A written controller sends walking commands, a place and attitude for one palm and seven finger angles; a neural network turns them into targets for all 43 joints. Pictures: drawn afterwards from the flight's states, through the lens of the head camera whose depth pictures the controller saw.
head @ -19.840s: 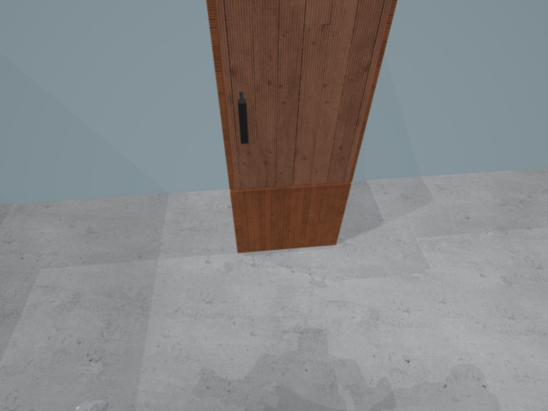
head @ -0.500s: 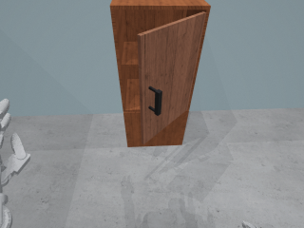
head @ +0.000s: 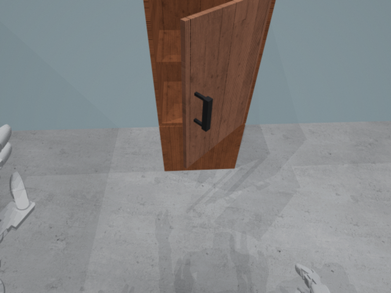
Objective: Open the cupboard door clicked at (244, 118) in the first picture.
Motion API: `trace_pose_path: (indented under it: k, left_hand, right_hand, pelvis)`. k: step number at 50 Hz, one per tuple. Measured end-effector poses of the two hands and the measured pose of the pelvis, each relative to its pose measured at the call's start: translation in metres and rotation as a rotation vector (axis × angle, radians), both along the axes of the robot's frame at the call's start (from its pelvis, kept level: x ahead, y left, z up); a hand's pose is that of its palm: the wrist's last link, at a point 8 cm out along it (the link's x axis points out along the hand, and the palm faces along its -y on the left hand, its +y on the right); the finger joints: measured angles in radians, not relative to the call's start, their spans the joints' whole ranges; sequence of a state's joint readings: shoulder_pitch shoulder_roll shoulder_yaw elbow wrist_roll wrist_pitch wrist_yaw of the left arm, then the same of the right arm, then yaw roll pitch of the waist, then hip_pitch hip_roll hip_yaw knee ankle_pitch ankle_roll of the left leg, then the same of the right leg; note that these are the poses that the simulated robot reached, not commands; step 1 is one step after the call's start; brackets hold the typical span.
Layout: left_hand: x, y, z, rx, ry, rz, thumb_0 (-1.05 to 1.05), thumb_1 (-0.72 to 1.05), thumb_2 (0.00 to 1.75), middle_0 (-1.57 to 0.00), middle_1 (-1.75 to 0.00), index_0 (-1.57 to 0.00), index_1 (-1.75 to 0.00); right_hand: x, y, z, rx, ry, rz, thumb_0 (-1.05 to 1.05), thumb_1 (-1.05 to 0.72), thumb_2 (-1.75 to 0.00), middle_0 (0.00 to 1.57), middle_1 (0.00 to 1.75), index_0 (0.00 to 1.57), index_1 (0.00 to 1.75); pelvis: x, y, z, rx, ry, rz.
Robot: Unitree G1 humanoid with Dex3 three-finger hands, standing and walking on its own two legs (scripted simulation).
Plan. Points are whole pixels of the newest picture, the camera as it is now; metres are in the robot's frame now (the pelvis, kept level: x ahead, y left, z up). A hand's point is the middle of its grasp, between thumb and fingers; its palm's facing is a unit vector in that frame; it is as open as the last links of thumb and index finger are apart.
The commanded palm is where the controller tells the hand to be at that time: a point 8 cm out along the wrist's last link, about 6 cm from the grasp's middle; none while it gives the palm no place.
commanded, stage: stop stepping back and stand still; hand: left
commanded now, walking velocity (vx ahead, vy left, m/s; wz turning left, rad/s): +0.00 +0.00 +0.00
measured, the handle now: (202, 111) +0.66 +0.01 -0.03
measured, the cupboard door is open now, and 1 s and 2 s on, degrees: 43 43 43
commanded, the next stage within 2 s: let the arm hang, fingers relaxed in 0.30 s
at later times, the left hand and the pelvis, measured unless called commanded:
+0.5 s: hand (58, 222) +0.23 +0.27 +0.05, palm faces +0.19 -0.84 -0.51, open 7.4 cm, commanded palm none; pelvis +0.01 +0.01 +0.01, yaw +0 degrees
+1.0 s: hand out of the picture -0.04 +0.19 -0.15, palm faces +0.02 -0.97 -0.23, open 7.3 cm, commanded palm none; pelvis +0.00 +0.01 +0.02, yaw +0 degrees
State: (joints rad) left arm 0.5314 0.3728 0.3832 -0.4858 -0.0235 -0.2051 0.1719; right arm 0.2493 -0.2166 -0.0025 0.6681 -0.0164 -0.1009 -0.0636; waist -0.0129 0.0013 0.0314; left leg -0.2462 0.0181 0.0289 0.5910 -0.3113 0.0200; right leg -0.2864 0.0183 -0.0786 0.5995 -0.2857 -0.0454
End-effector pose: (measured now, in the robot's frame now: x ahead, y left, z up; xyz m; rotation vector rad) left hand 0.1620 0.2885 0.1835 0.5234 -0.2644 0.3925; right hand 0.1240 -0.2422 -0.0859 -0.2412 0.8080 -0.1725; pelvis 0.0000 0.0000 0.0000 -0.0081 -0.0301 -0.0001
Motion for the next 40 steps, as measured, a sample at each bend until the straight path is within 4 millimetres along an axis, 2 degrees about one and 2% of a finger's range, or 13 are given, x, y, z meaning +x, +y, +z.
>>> trace_pose_path:
  k: [6,12,16,20,21,23,26,29,32,34,37,40]
  left_hand:
    - [0.015,0.013,0.008,0.052,0.020,0.022,0.02,0.89,0.90,-0.22,-0.31,-0.22,-0.30]
    - [0.030,0.007,-0.002,0.013,0.082,-0.001,0.02,0.89,0.90,-0.21,-0.30,-0.21,-0.30]
    - [0.032,0.003,-0.005,0.006,0.118,-0.031,0.02,0.89,0.90,-0.21,-0.31,-0.22,-0.30]
    - [0.028,0.005,0.001,0.022,0.112,-0.032,0.02,0.89,0.90,-0.22,-0.31,-0.22,-0.30]
    - [0.029,0.007,-0.004,0.035,0.128,-0.039,0.02,0.89,0.90,-0.22,-0.31,-0.22,-0.30]
    - [0.037,0.014,-0.042,0.001,0.280,-0.033,0.01,0.89,0.90,-0.21,-0.30,-0.21,-0.30]
    - [0.033,0.019,-0.133,-0.153,0.639,0.039,0.01,0.90,0.90,-0.20,-0.30,-0.21,-0.30]
    - [-0.002,0.000,-0.219,-0.300,0.992,0.079,0.01,0.90,0.90,-0.20,-0.30,-0.20,-0.30]
    - [-0.053,-0.035,-0.280,-0.431,1.271,0.077,0.01,0.91,0.90,-0.20,-0.30,-0.20,-0.30]
    - [-0.089,-0.060,-0.305,-0.513,1.415,0.068,0.02,0.91,0.90,-0.20,-0.30,-0.20,-0.30]
    - [-0.124,-0.059,-0.315,-0.577,1.478,0.164,-0.01,1.00,0.90,-0.21,-0.30,-0.21,-0.30]
    - [-0.154,-0.055,-0.316,-0.593,1.552,0.207,-0.01,1.00,0.90,-0.21,-0.30,-0.21,-0.30]
  right_hand:
    - [0.021,0.003,0.012,0.004,-0.038,-0.011,0.01,-0.90,-0.90,0.21,0.30,0.21,0.30]
    - [0.043,0.010,0.017,0.034,-0.077,-0.002,0.01,-0.90,-0.90,0.21,0.30,0.21,0.30]
    - [0.051,0.013,0.022,0.036,-0.095,-0.004,0.01,-0.90,-0.90,0.21,0.30,0.21,0.30]
    - [0.053,0.016,0.025,0.035,-0.099,0.000,0.01,-0.90,-0.90,0.21,0.30,0.21,0.30]
    - [0.053,0.016,0.022,0.045,-0.100,0.019,0.01,-0.90,-0.90,0.21,0.30,0.21,0.30]
    - [0.052,0.013,0.008,0.058,-0.055,0.069,0.01,-0.90,-0.90,0.21,0.30,0.21,0.30]
    - [0.041,0.006,-0.015,0.064,0.046,0.082,0.01,-0.90,-0.90,0.21,0.30,0.21,0.30]
    - [0.017,0.001,-0.028,0.063,0.143,0.053,0.01,-0.90,-0.90,0.21,0.30,0.21,0.30]
    - [-0.019,-0.003,-0.032,0.052,0.257,0.008,0.01,-0.90,-0.90,0.21,0.30,0.21,0.30]
    - [-0.047,-0.003,-0.034,0.044,0.348,-0.019,0.01,-0.90,-0.90,0.21,0.30,0.21,0.30]
    - [-0.090,0.000,-0.036,0.041,0.493,-0.040,0.01,-0.90,-0.90,0.20,0.30,0.20,0.30]
    - [-0.126,0.007,-0.038,0.056,0.610,-0.061,0.01,-0.90,-0.90,0.20,0.30,0.20,0.30]
  pelvis:
    - [0.013,0.001,0.007,0.007,0.014,-0.011]
    - [0.018,0.003,0.009,0.000,0.027,-0.024]
    - [0.020,0.005,0.011,0.002,0.029,-0.027]
    - [0.019,0.006,0.012,0.002,0.029,-0.028]
    - [0.018,0.007,0.012,0.001,0.037,-0.018]
    - [0.014,0.010,0.009,0.006,0.050,-0.004]
    - [0.009,0.014,0.005,0.015,0.055,0.003]
    - [0.005,0.012,0.004,0.022,0.044,0.001]
    - [0.003,0.009,0.005,0.027,0.027,0.000]
    - [0.002,0.007,0.007,0.024,0.018,-0.001]
    - [0.000,0.003,0.011,0.015,0.012,0.008]
    - [-0.001,0.001,0.013,0.006,0.011,0.014]
